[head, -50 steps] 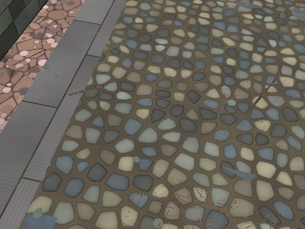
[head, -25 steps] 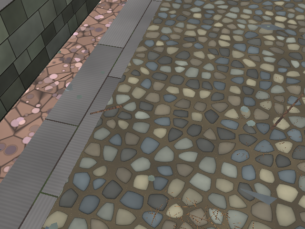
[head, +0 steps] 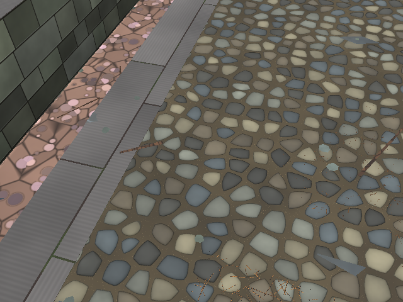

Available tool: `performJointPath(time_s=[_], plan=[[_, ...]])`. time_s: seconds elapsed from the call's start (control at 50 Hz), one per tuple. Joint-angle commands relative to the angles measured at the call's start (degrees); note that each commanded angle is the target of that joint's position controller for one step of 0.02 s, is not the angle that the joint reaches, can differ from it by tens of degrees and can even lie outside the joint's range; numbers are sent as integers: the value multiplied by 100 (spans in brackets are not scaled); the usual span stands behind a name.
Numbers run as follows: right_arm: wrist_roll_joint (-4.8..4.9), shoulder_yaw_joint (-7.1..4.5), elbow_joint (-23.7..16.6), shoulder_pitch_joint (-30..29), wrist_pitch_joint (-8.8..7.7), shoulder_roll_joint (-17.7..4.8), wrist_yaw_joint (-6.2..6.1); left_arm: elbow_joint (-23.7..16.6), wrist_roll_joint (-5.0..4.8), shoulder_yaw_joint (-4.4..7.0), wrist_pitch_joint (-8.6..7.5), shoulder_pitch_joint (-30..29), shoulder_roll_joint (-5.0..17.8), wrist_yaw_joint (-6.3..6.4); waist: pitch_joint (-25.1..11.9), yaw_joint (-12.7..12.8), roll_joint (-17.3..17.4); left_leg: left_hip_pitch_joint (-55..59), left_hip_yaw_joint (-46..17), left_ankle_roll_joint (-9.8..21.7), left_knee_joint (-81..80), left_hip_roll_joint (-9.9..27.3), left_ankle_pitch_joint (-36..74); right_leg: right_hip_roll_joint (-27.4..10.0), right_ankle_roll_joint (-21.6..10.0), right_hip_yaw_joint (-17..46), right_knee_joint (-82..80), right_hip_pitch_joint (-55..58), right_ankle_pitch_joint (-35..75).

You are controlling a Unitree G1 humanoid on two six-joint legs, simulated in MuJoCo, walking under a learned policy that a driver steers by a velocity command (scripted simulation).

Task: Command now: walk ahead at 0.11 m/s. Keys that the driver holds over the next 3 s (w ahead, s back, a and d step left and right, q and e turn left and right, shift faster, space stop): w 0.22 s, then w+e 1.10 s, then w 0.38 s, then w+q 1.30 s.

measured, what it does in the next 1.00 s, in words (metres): walks ahead, turning right: right foot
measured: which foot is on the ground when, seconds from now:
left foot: down 0.00-0.74, up 0.76-1.00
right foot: down 0.00-0.24, up 0.26-0.72, down 0.74-1.00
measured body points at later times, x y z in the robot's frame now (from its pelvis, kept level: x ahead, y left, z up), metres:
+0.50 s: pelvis +0.14 +0.04 +0.01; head +0.15 +0.06 +0.46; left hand +0.30 +0.29 -0.10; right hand +0.12 -0.22 -0.11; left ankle +0.05 +0.14 -0.73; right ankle +0.22 -0.14 -0.65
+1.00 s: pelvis +0.40 -0.05 +0.01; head +0.43 -0.07 +0.46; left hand +0.59 +0.18 -0.09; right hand +0.49 -0.37 -0.07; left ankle +0.59 +0.10 -0.65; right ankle +0.38 -0.11 -0.73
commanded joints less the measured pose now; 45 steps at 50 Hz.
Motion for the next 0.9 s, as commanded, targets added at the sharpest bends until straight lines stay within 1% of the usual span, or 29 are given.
performJointPath(time_s=[0.02,0.06,0.08,0.12,0.16,0.2,0.22,0.24,0.26,0.28,0.3,0.32,0.36,0.4,0.44,0.5,0.6,0.62,0.66,0.7,0.72,0.74,0.76,0.78,0.8,0.82,0.84,0.86,0.9], plan=[[38,-161,-280,72,-70,-549,-37,-317,-45,213,-36,51,752,58,-66,30,-340,-192,191,183,-33,-87,-714,-454,-361,729,-991,-225,-1393],[111,-156,-418,-136,-221,-512,-11,-219,-105,284,-29,422,1022,116,382,174,-871,-1175,611,187,795,-152,-1091,-1333,-952,2043,-1773,-91,-2900],[178,-150,-501,-334,-334,-521,17,-173,-122,316,-46,507,1142,140,670,225,-951,-1516,660,220,1096,45,-961,-1804,-1238,2688,-2052,-138,-3050],[218,-165,-562,-512,-495,-561,92,-99,-111,342,-113,612,1211,161,768,296,-871,-1956,485,331,1521,356,-1203,-2070,-1408,2960,-2156,75,-2429],[229,-151,-523,-418,-590,-542,192,-119,-173,337,-118,441,1197,117,567,216,-791,-1626,596,458,966,435,-1255,-1844,-1230,2377,-2084,217,-1652],[180,-164,-232,125,-651,-471,266,-166,-273,328,-63,55,1184,63,244,-138,-672,51,1039,466,-156,100,146,-1276,-947,1408,-1757,-473,-806],[143,-219,-17,563,-646,-528,282,-151,-251,300,-44,70,1080,49,28,-303,-597,859,1151,390,-312,-99,562,-1050,-827,1110,-1388,-780,-561],[142,-290,99,1050,-643,-663,267,-169,-218,225,-60,24,867,33,-158,-537,-422,1627,847,426,-406,71,461,-825,-634,898,-778,-1242,-330],[111,-401,140,1793,-662,-1121,195,-345,-133,71,-109,-230,411,-6,-386,-850,719,2371,-872,807,-1236,1306,-250,-202,-208,305,1193,-2071,-429],[40,-510,141,2105,-706,-1662,241,-577,-281,115,-213,-169,491,40,-359,-788,1726,2526,-3165,1673,-2005,2426,-1190,284,-72,417,2701,-3244,-1500],[27,-387,94,1785,-762,-1236,238,-467,-394,233,-271,-46,890,60,22,-619,920,2193,-3103,1796,-2055,2531,-1794,-38,-174,1005,3510,-3679,-1372],[62,-297,30,1453,-794,-956,220,-384,-422,260,-286,25,946,23,321,-433,667,2082,-2452,1539,-2063,2299,-1793,-211,-298,1118,3673,-3937,-712],[53,-228,-14,973,-796,-823,221,-239,-286,283,-262,25,866,-10,426,-233,429,1829,-1255,1131,-2203,1883,-401,-436,-283,1093,3452,-3825,228],[-4,-174,26,945,-797,-653,210,-131,-254,274,-200,130,731,-100,276,-186,535,1586,-234,921,-2208,1530,1036,-489,-162,869,3408,-3447,780],[-12,-182,119,1062,-804,-698,188,-177,-241,252,-146,40,630,-134,265,-214,420,1484,319,948,-2238,1450,1842,-491,-1,741,3252,-3490,1115],[-26,-185,178,972,-762,-846,124,-471,-218,181,-147,-539,500,-149,468,-289,352,1164,906,916,-2411,1345,2119,-482,135,471,2114,-3340,1776],[83,-198,439,1259,-678,-1091,56,-878,-211,77,-208,-1425,371,-356,728,-515,285,1398,1442,851,-2386,1554,2618,-445,-74,-195,701,-2915,2124],[102,-205,473,1260,-643,-1137,55,-945,-223,89,-217,-1479,411,-402,699,-463,304,1615,1521,826,-2218,1620,3117,-394,-181,-273,553,-2864,1960],[102,-246,458,1144,-566,-1318,22,-1006,-221,173,-206,-1332,602,-456,344,-211,500,2002,1696,733,-1543,1702,5177,-95,-444,-551,484,-2388,1481],[88,-299,389,1008,-461,-1508,-35,-847,-237,362,-144,-393,975,-440,-355,369,724,2077,1785,647,-106,1698,6721,289,-743,-715,512,-1181,1016],[121,-293,308,858,-445,-1524,-48,-640,-239,529,-114,528,1282,-361,-841,890,556,1399,1873,505,1154,1517,6380,411,-974,-566,134,285,1326],[22,-191,142,975,-512,-1267,-42,-475,-209,650,-24,1265,1684,-205,-1397,1045,-293,-169,1805,322,3018,1116,3376,-486,-1278,905,46,2112,1171],[-16,71,-134,1537,-697,-514,95,-662,-197,667,-93,937,2075,-180,-2235,321,-1552,-2461,924,10,5286,-195,-1600,-2055,-2599,4580,-807,3822,140],[155,-73,-240,877,-942,-1176,208,-646,-144,559,-117,1078,1552,-167,-2453,807,-784,-3036,-160,156,5551,60,-1316,-2011,-2409,4865,-1479,3700,-615],[339,-82,-471,353,-1014,-1248,233,-590,-109,482,-163,841,1313,-160,-1433,674,-517,-3256,-32,269,5187,319,-800,-1795,-2042,3931,-1581,2850,-439],[244,-49,-510,222,-1037,-1144,189,-620,-135,439,-209,426,1210,-179,-745,311,194,-3042,50,269,4569,574,-407,-1516,-1826,3229,-1656,1746,309],[99,-86,-449,267,-989,-1165,138,-699,-118,395,-242,72,1063,-180,-548,76,253,-2662,79,214,4085,767,-196,-1257,-1682,2699,-1688,1060,965],[42,-110,-427,418,-904,-1181,138,-781,-61,374,-249,-123,1027,-165,-402,-117,98,-2310,77,151,3934,866,-72,-1076,-1659,2406,-1825,512,1366],[-50,-100,-439,521,-766,-1100,127,-722,-105,385,-279,-159,1050,-140,-294,-237,-51,-2108,226,-55,3559,907,56,-945,-1714,2095,-1957,-83,1931]])
Next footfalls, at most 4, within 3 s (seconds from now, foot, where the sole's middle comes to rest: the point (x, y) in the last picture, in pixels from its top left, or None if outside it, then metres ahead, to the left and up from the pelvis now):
0.74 right None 0.42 -0.12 -0.77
1.22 left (221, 240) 0.75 -0.04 -0.77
1.70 right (321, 230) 0.79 -0.41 -0.77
2.26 left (297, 154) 1.17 -0.39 -0.77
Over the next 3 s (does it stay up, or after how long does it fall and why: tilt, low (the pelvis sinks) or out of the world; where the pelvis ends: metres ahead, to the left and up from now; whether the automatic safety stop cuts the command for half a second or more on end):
stays up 1.34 -0.55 0.01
